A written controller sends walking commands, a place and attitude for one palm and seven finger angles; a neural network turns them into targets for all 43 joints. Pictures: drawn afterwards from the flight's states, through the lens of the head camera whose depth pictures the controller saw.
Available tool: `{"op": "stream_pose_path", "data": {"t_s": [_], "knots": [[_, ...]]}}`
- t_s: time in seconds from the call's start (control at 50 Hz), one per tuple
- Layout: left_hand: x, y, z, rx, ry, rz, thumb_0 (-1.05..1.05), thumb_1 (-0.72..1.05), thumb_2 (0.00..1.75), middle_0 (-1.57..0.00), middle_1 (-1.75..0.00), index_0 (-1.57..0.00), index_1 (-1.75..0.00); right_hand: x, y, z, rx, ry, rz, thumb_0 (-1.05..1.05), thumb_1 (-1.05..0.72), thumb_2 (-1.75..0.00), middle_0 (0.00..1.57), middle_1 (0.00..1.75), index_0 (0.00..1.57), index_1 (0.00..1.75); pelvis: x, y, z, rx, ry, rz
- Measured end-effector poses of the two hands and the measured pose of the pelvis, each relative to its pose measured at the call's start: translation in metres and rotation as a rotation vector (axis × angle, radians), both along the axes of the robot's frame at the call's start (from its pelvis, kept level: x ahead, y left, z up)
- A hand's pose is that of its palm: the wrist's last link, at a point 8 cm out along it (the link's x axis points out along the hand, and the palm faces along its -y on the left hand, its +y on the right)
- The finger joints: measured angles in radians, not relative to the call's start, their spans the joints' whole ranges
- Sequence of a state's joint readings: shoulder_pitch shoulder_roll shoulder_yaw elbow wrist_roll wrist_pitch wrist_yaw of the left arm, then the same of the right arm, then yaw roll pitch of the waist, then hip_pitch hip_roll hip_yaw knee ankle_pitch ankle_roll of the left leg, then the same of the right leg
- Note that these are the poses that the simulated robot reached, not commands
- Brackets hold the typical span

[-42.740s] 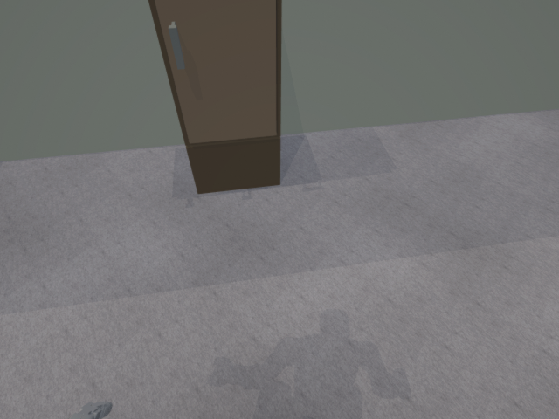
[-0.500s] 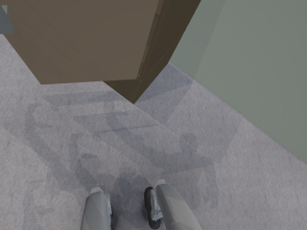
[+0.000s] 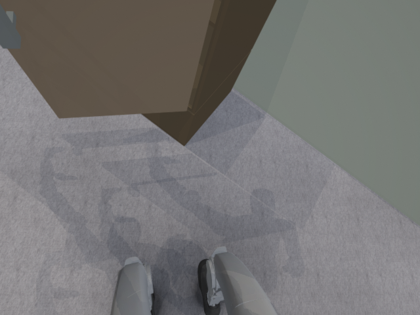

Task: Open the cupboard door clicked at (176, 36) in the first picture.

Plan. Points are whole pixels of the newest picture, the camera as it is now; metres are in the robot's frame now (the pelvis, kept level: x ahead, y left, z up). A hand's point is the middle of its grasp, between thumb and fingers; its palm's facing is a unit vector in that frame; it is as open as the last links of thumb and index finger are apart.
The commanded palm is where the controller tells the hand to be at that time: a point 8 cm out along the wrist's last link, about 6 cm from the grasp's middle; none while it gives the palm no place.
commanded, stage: slide the fingers in behind the handle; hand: left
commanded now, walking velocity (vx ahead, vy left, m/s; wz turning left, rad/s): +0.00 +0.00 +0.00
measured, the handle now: out of the picture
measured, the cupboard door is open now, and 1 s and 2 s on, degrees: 46 46 46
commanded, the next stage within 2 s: close the thumb around the handle in 1.62 s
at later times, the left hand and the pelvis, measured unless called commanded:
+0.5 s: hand out of the picture +0.55 +0.29 +0.08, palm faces +0.07 -1.00 +0.00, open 14.0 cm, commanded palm +0.54 +0.31 +0.08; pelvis +0.00 +0.00 +0.00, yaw +0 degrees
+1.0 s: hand out of the picture +0.56 +0.27 +0.08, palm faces +0.06 -1.00 +0.01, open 14.0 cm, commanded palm +0.54 +0.29 +0.08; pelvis +0.01 +0.00 +0.01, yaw +1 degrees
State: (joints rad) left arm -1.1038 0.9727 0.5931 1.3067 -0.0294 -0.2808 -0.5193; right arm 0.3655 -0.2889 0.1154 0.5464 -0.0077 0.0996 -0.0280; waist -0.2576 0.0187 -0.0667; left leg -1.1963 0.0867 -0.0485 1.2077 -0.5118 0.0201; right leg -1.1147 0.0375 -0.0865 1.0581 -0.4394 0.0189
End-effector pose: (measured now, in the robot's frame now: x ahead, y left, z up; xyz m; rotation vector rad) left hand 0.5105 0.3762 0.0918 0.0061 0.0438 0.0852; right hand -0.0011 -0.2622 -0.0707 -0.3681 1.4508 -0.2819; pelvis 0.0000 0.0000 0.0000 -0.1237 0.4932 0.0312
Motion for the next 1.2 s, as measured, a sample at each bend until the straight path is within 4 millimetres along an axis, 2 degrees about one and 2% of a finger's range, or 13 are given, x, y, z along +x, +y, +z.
{"op": "stream_pose_path", "data": {"t_s": [0.12,0.38,0.56,0.7,1.0,1.2], "knots": [[-0.002,0.001,0.002,0.010,0.004,-0.010,-0.02,-0.50,0.30,-0.30,-1.20,-0.30,-1.20,-0.012,0.003,-0.005,0.015,0.035,-0.009,0.00,-0.90,-0.90,0.20,0.29,0.20,0.30,-0.004,-0.001,-0.003,-0.001,0.006,0.003],[0.015,-0.025,-0.009,-0.011,0.018,-0.031,-0.02,-0.50,0.30,-0.30,-1.20,-0.30,-1.20,-0.028,0.007,-0.002,0.005,0.047,-0.027,0.00,-0.90,-0.90,0.20,0.30,0.20,0.30,-0.007,0.000,-0.004,-0.003,0.016,0.001],[0.019,-0.030,-0.007,-0.003,0.023,-0.020,-0.02,-0.50,0.30,-0.30,-1.20,-0.30,-1.20,-0.035,0.012,0.001,0.029,0.070,-0.051,0.00,-0.90,-0.90,0.20,0.29,0.20,0.30,-0.002,0.002,0.000,0.003,0.011,-0.004],[0.021,-0.036,-0.006,-0.005,0.011,-0.025,-0.02,-0.50,0.30,-0.30,-1.20,-0.30,-1.20,-0.031,0.012,0.003,0.034,0.078,-0.048,0.00,-0.90,-0.90,0.20,0.30,0.20,0.30,0.002,0.002,0.003,0.006,0.011,0.001],[0.023,-0.057,-0.012,-0.015,0.015,-0.021,-0.02,-0.50,0.30,-0.30,-1.20,-0.30,-1.20,-0.011,0.004,0.002,0.038,0.035,-0.030,0.00,-0.90,-0.90,0.20,0.29,0.20,0.30,0.008,-0.001,0.006,0.015,-0.002,0.002],[0.021,-0.074,-0.010,-0.018,0.017,-0.030,-0.02,-0.50,0.30,-0.30,-1.20,-0.30,-1.20,-0.008,0.003,-0.002,0.060,0.032,-0.027,0.00,-0.91,-0.90,0.20,0.29,0.20,0.30,0.009,-0.005,0.008,0.023,-0.011,0.005]]}}
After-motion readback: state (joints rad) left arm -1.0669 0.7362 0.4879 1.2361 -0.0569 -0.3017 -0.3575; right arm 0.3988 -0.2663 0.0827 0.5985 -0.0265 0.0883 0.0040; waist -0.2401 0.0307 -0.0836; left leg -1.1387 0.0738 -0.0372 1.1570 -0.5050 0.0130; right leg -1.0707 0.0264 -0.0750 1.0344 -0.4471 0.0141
